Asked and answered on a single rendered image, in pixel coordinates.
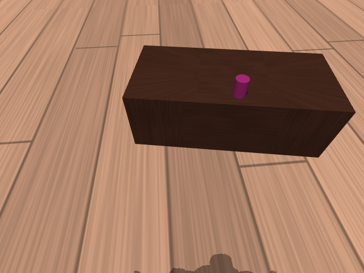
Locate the can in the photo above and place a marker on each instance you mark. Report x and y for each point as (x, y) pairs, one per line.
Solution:
(240, 86)

